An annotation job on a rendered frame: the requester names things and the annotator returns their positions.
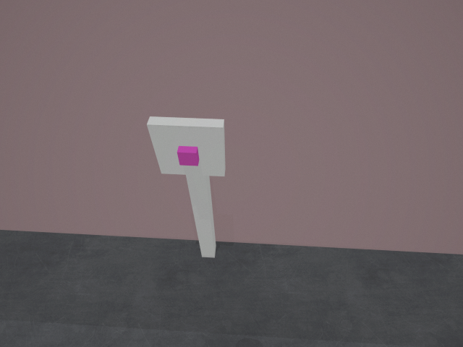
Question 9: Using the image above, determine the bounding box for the panel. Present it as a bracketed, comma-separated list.
[147, 116, 226, 258]

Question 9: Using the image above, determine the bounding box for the button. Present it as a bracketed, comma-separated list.
[177, 146, 199, 166]

